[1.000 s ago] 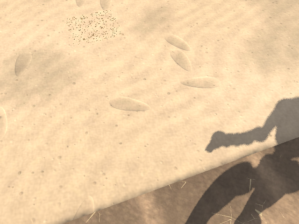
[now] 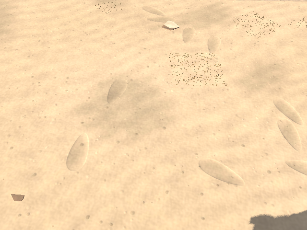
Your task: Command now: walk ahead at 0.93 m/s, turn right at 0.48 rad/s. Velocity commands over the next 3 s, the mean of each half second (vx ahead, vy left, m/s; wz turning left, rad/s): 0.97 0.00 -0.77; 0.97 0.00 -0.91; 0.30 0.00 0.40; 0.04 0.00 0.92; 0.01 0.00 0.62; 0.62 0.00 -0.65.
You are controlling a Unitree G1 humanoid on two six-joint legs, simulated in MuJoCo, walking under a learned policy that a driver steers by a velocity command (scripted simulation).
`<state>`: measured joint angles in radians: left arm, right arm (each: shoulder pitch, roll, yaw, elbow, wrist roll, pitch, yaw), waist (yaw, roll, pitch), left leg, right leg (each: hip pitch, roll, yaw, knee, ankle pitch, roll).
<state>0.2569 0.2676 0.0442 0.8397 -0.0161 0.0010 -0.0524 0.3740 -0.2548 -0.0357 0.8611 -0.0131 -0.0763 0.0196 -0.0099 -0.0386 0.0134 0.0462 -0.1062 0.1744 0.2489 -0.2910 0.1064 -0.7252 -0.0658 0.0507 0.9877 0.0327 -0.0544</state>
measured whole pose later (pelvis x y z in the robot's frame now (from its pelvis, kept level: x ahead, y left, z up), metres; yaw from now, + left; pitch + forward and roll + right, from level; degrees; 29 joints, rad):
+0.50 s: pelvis +0.41 +0.03 -0.05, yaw -24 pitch -3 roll -2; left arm 0.41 0.27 0.09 0.99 0.02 -0.08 0.01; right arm 0.01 -0.26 0.02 0.68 -0.02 -0.11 0.02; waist 0.10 0.02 0.04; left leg -0.38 0.16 -0.12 0.56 0.07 -0.11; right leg -0.15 0.16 0.08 0.67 0.02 -0.23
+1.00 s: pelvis +0.78 -0.14 -0.12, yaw -52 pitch +0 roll +1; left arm 0.05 0.31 0.05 0.73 0.04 -0.01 -0.02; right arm 0.45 -0.24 -0.03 0.92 -0.01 -0.06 -0.02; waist -0.07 -0.03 0.08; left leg -0.18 0.11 0.06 1.37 -0.37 -0.05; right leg -0.48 0.13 -0.14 0.77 -0.31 -0.22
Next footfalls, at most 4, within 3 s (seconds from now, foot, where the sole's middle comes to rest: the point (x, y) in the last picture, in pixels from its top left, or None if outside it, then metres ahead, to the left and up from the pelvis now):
0.24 right None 0.33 -0.03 -0.81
0.54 left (116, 211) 0.66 0.17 -0.86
0.94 right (194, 179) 0.84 -0.22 -0.86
1.32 left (221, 136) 1.13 -0.41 -0.86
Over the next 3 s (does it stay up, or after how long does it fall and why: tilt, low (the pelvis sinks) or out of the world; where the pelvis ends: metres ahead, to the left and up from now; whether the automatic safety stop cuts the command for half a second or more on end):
stays up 1.23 -0.55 -0.08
